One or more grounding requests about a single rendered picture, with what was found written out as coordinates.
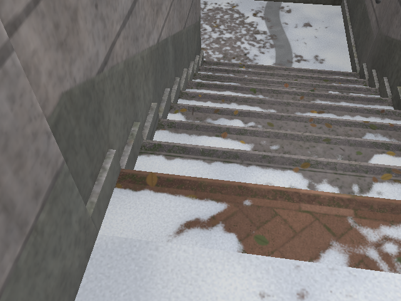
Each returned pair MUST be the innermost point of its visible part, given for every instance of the stairs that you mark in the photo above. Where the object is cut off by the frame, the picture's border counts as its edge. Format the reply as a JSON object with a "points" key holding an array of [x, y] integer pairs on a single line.
{"points": [[302, 128]]}

